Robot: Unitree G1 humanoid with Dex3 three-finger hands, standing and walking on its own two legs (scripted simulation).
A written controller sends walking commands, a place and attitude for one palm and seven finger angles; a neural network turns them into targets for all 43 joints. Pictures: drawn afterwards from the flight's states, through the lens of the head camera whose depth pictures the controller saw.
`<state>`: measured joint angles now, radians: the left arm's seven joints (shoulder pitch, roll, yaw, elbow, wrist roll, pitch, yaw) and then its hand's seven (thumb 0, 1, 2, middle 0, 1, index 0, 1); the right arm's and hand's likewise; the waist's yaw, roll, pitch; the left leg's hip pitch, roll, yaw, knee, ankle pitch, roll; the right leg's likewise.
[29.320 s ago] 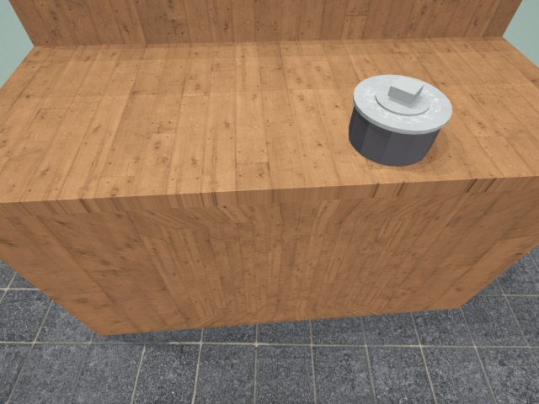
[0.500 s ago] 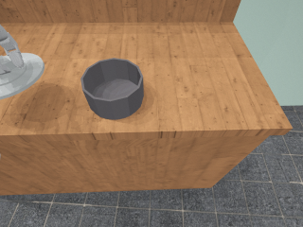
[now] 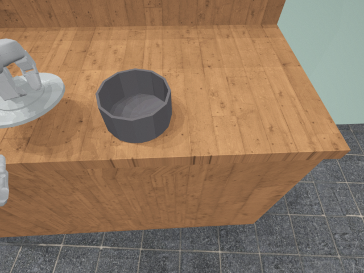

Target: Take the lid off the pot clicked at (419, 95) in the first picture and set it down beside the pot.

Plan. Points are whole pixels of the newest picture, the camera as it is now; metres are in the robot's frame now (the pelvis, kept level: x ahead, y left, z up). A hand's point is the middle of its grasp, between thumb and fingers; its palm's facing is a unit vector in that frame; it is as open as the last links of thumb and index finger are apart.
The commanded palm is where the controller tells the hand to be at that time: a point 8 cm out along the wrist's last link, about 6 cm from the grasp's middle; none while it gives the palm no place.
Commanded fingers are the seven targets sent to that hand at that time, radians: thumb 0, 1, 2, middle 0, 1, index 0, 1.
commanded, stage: lower the lid onto the table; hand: left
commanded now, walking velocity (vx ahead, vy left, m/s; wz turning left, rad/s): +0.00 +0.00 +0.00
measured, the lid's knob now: (14, 87) +0.48 +0.34 +0.14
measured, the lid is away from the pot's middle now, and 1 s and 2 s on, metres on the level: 0.24 0.25 0.25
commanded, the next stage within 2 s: open the fingers wide in 1.70 s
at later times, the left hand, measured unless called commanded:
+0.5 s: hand (26, 97) +0.45 +0.31 +0.14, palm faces -0.44 -0.16 -0.88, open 5.5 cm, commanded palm +0.47 +0.32 +0.22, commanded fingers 0.00 0.56 1.10 -0.77 -0.95 -0.98 -1.07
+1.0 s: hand (26, 106) +0.45 +0.32 +0.11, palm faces -0.47 -0.17 -0.86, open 5.4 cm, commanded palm +0.49 +0.33 +0.18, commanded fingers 0.00 0.56 1.10 -0.77 -0.95 -0.98 -1.07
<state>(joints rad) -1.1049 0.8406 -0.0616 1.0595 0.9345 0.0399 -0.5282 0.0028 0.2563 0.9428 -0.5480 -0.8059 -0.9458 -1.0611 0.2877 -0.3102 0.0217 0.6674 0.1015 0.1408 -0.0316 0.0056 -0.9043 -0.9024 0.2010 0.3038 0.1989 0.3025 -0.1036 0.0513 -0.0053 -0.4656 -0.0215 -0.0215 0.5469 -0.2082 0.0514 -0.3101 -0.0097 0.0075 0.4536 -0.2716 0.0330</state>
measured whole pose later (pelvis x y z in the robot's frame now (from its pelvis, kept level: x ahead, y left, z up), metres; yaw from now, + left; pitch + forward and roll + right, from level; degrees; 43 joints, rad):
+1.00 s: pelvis +0.01 +0.00 -0.01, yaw -1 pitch +10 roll -3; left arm -1.06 0.85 -0.07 1.17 0.94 -0.03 -0.48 -0.02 0.26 0.94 -0.55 -0.82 -0.96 -1.07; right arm 0.31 -0.31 0.03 0.69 0.10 0.12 -0.07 0.00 -0.90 -0.90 0.20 0.30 0.20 0.30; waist -0.12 0.04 -0.03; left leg -0.56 0.00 -0.02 0.65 -0.26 0.05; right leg -0.40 0.01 0.01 0.54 -0.32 0.03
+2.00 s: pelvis -0.01 +0.01 -0.03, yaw -2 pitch +13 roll -4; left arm -0.99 0.88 0.00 1.06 0.94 -0.15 -0.43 -0.08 0.26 0.99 -0.52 -0.85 -0.94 -1.09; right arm 0.34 -0.30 0.02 0.65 0.11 0.21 -0.07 0.00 -0.90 -0.90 0.20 0.30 0.20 0.30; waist -0.11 0.04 -0.06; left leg -0.71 0.00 0.00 0.78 -0.30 0.06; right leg -0.57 0.02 0.03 0.69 -0.36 0.04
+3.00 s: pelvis +0.00 +0.00 -0.02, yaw -2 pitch +12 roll -3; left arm -0.91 0.84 0.01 1.01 0.94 -0.14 -0.38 0.01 -0.10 0.86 -0.48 -0.68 -0.47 -0.67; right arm 0.29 -0.29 0.02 0.64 0.11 0.24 -0.06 0.00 -0.90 -0.90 0.20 0.30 0.20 0.30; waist -0.10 0.04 -0.05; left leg -0.63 0.00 0.00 0.71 -0.28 0.06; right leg -0.49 0.01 0.03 0.62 -0.34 0.04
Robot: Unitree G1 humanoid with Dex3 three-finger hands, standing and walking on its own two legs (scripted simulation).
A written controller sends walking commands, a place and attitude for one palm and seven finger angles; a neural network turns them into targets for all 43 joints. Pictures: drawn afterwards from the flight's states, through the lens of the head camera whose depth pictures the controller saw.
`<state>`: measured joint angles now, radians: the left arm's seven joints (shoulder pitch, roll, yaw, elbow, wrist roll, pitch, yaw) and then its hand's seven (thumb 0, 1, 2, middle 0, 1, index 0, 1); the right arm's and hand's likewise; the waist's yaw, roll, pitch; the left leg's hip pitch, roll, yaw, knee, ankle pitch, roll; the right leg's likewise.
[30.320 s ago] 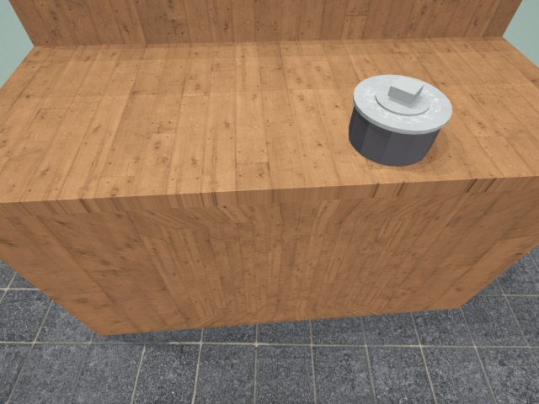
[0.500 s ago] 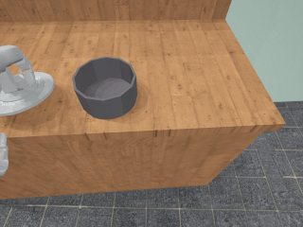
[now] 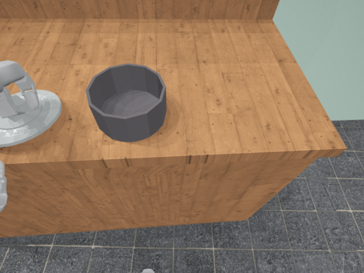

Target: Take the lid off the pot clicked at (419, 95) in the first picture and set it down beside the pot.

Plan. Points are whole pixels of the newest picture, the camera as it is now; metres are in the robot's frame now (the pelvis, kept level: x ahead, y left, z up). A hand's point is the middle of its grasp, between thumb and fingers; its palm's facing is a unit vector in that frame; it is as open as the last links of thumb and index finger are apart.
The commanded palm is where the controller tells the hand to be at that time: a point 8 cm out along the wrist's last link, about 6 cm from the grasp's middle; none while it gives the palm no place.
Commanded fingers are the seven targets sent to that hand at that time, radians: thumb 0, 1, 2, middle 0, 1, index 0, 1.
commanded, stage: lower the lid onto the table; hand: left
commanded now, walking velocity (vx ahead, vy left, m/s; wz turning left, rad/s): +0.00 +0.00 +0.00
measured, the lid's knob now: (13, 106) +0.46 +0.35 +0.09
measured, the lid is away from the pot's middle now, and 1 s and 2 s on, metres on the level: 0.25 0.25 0.25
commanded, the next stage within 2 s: open the fingers wide in 0.70 s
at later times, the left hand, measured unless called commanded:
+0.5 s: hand (12, 104) +0.45 +0.34 +0.11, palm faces -0.48 -0.18 -0.86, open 5.4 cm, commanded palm +0.49 +0.35 +0.16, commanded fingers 0.00 0.56 1.10 -0.77 -0.95 -0.98 -1.07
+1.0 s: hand (13, 108) +0.44 +0.34 +0.11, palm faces -0.40 -0.11 -0.91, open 5.3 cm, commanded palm +0.45 +0.33 +0.16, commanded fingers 0.00 0.41 0.96 -0.65 -0.93 -0.80 -1.03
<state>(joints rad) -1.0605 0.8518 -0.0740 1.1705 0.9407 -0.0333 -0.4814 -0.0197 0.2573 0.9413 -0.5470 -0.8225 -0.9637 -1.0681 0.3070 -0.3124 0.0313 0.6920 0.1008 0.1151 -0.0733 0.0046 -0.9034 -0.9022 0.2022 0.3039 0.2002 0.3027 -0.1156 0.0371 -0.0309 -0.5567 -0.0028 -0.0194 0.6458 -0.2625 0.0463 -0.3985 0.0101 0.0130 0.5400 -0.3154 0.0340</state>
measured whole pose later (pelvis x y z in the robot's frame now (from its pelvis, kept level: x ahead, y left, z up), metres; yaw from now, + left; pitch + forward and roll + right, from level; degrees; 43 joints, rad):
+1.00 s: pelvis -0.02 +0.01 -0.02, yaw -1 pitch +13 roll -4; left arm -0.99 0.88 0.00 1.06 0.94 -0.15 -0.43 -0.08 0.26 0.99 -0.52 -0.85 -0.94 -1.09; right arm 0.34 -0.30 0.02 0.65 0.11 0.21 -0.07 0.00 -0.90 -0.90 0.20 0.30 0.20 0.30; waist -0.11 0.04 -0.06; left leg -0.71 0.00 0.00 0.78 -0.30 0.06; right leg -0.57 0.02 0.03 0.69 -0.36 0.04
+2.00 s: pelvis -0.01 +0.01 -0.01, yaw -1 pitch +12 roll -3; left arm -0.91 0.84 0.01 1.01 0.94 -0.14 -0.38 0.01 -0.10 0.86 -0.48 -0.68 -0.47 -0.67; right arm 0.29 -0.29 0.02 0.64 0.11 0.24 -0.06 0.00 -0.90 -0.90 0.20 0.30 0.20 0.30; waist -0.10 0.04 -0.05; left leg -0.63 0.00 0.00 0.71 -0.28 0.06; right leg -0.49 0.01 0.03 0.62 -0.34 0.04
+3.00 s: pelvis -0.01 +0.01 +0.00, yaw +0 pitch +9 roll -3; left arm -1.07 0.88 -0.05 0.94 0.93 -0.04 -0.49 0.00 -0.11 0.86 -0.48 -0.65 -0.47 -0.65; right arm 0.27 -0.30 0.02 0.64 0.11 0.24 -0.04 0.00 -0.90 -0.90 0.20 0.30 0.20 0.30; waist -0.10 0.04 -0.03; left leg -0.52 -0.03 -0.02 0.60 -0.23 0.07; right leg -0.36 -0.01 0.02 0.50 -0.28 0.03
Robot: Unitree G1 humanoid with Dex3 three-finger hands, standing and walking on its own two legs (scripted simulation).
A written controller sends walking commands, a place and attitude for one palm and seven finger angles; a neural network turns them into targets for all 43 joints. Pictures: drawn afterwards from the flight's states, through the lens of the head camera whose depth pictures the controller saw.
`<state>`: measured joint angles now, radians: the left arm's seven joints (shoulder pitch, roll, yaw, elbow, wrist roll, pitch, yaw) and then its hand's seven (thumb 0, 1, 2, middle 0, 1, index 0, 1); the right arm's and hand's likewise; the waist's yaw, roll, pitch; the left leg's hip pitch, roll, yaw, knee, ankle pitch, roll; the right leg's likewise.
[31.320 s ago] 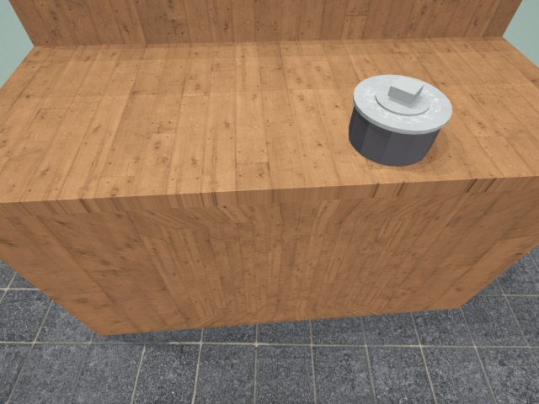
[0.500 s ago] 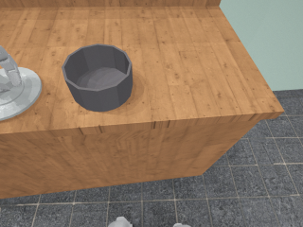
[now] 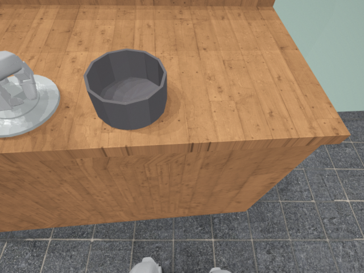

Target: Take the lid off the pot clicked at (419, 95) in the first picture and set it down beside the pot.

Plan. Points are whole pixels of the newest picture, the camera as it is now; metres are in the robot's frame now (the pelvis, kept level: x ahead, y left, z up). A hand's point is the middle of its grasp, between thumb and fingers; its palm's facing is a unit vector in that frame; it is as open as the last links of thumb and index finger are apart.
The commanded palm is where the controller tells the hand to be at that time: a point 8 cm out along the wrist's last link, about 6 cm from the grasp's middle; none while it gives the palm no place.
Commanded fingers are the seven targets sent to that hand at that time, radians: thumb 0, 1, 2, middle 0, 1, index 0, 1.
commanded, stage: open the fingers wide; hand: left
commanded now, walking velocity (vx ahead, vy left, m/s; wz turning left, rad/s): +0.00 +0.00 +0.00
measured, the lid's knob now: (9, 95) +0.48 +0.36 +0.10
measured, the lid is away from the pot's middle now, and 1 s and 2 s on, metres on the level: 0.25 0.25 0.25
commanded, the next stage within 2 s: raise the empty hand in 0.90 s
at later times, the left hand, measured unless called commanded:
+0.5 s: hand (7, 99) +0.44 +0.34 +0.12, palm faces -0.38 -0.11 -0.92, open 8.0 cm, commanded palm +0.46 +0.33 +0.18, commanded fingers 0.00 -0.03 0.85 -0.47 -0.73 -0.49 -0.74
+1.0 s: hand (13, 96) +0.45 +0.33 +0.12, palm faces -0.38 -0.11 -0.92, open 11.0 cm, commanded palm +0.46 +0.33 +0.18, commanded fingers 0.00 -0.12 0.87 -0.46 -0.65 -0.46 -0.65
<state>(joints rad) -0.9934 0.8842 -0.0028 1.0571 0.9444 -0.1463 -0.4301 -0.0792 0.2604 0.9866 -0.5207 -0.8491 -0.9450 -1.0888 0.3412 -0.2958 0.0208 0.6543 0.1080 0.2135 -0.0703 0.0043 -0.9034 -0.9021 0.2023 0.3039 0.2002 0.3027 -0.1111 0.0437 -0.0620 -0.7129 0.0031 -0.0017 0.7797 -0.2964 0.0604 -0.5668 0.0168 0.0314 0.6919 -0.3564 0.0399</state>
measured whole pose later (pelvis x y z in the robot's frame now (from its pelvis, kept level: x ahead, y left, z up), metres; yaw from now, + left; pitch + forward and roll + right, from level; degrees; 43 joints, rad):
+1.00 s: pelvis +0.01 +0.00 +0.01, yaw +0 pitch +12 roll -3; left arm -0.91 0.84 0.01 1.01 0.94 -0.14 -0.38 0.01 -0.10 0.86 -0.48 -0.68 -0.47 -0.67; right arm 0.29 -0.29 0.02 0.64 0.11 0.24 -0.06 0.00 -0.90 -0.90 0.20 0.30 0.20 0.30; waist -0.10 0.04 -0.05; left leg -0.63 0.00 0.00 0.71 -0.28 0.06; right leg -0.49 0.01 0.03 0.62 -0.34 0.04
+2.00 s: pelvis +0.01 +0.00 +0.02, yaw +2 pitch +9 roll -3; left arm -1.07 0.88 -0.05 0.94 0.93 -0.04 -0.49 0.00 -0.11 0.86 -0.48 -0.65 -0.47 -0.65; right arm 0.27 -0.30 0.02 0.64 0.11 0.24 -0.04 0.00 -0.90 -0.90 0.20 0.30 0.20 0.30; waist -0.10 0.04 -0.03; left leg -0.52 -0.03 -0.02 0.60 -0.23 0.07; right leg -0.36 -0.01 0.02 0.50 -0.28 0.03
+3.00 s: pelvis +0.02 -0.02 +0.03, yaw +2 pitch +2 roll -1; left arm -0.71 0.71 0.18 0.52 0.24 -0.03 -0.23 0.00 -0.11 0.86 -0.48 -0.65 -0.48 -0.65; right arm 0.20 -0.28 0.06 0.57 0.09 0.12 -0.06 0.01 -0.91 -0.90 0.20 0.30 0.20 0.30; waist 0.02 0.05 0.03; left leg -0.33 -0.01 -0.02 0.48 -0.20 0.03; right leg -0.20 0.00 0.02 0.42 -0.27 0.01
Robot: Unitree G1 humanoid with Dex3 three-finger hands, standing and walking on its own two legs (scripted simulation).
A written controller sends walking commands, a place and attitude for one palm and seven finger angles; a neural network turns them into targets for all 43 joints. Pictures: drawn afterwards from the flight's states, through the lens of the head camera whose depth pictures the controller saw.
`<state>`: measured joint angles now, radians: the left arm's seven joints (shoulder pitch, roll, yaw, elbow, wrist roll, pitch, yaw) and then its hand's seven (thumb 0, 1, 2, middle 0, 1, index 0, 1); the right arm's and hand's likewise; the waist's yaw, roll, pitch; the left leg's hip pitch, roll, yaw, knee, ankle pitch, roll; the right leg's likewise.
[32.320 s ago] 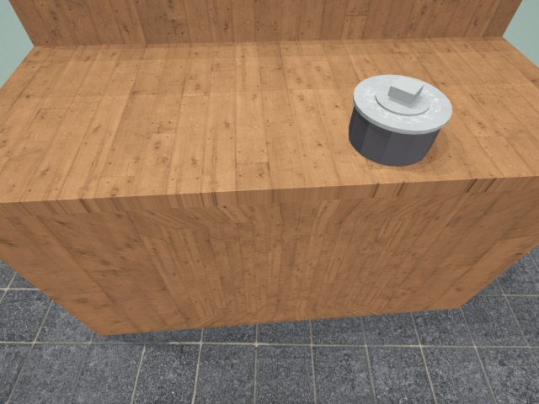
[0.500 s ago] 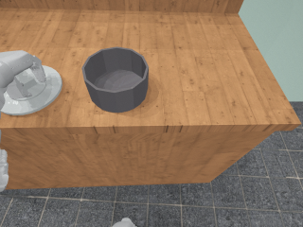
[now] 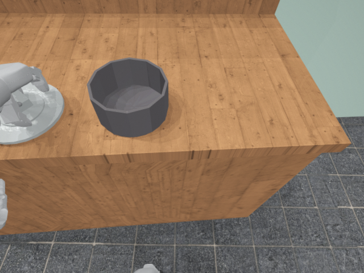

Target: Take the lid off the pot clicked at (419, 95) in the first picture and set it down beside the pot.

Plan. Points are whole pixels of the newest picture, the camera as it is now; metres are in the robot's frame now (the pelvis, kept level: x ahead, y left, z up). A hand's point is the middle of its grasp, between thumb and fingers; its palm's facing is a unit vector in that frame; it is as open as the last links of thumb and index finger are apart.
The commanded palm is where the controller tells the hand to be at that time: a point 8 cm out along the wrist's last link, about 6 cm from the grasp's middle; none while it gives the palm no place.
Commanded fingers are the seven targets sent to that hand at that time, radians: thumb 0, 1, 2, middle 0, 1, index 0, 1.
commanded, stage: raise the empty hand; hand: left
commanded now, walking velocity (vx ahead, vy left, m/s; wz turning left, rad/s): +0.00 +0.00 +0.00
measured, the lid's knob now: (15, 102) +0.47 +0.36 +0.09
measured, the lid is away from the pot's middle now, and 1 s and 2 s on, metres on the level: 0.25 0.25 0.25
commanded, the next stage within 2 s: draw the hand back to the body in 1.30 s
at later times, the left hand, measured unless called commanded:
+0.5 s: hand out of the picture +0.43 +0.34 +0.15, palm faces -0.33 -0.11 -0.94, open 11.0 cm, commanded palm +0.44 +0.33 +0.22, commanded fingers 0.00 -0.12 0.87 -0.46 -0.65 -0.46 -0.65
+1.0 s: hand out of the picture +0.45 +0.34 +0.21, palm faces -0.28 -0.10 -0.96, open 11.0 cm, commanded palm +0.45 +0.34 +0.28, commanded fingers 0.00 -0.12 0.87 -0.46 -0.65 -0.46 -0.65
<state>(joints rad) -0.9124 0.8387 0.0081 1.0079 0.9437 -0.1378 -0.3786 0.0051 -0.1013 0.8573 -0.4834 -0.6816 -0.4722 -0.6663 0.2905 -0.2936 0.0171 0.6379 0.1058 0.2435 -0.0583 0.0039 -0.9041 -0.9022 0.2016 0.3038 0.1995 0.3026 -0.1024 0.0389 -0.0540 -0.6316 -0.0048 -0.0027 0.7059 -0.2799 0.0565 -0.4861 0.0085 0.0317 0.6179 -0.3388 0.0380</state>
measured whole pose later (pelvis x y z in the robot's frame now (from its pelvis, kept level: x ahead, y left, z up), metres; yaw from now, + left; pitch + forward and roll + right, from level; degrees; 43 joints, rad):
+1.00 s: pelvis +0.00 +0.01 +0.01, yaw +1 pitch +9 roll -3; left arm -1.07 0.88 -0.05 0.94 0.93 -0.04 -0.49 0.00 -0.11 0.86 -0.48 -0.65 -0.47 -0.65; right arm 0.27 -0.30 0.02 0.64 0.11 0.24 -0.04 0.00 -0.90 -0.90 0.20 0.30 0.20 0.30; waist -0.10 0.04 -0.03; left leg -0.52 -0.03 -0.02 0.60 -0.23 0.07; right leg -0.36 -0.01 0.02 0.50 -0.28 0.03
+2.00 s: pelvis +0.00 -0.02 +0.02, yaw +1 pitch +2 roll -1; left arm -0.71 0.71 0.18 0.52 0.24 -0.03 -0.23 0.00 -0.11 0.86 -0.48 -0.65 -0.48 -0.65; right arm 0.20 -0.28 0.06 0.57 0.09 0.12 -0.06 0.01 -0.91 -0.90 0.20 0.30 0.20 0.30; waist 0.02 0.05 0.03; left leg -0.33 -0.01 -0.02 0.48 -0.20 0.03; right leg -0.20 0.00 0.02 0.42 -0.27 0.01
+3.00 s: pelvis +0.02 -0.04 +0.03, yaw -1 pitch -3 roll +0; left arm -0.01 0.40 0.45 -0.24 -0.13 -0.09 0.07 0.02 0.85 0.89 -0.22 -0.32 -0.22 -0.32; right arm 0.13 -0.23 0.03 0.67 0.02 -0.06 -0.07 0.01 -0.90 -0.90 0.20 0.30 0.20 0.30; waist 0.07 0.06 0.03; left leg -0.12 0.02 0.01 0.37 -0.19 -0.01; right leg 0.00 0.03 0.05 0.32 -0.25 -0.01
